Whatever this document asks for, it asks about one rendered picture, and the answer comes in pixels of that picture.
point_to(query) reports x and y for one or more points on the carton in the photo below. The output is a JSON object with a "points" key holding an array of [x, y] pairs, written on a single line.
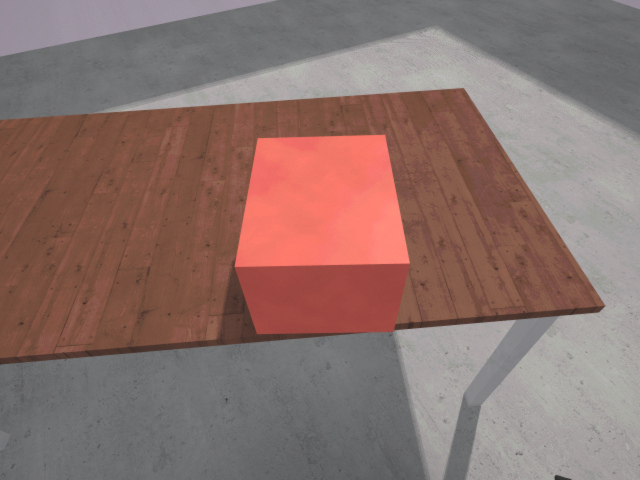
{"points": [[322, 247]]}

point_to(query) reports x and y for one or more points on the table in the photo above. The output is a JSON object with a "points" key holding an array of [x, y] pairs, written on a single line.
{"points": [[119, 231]]}

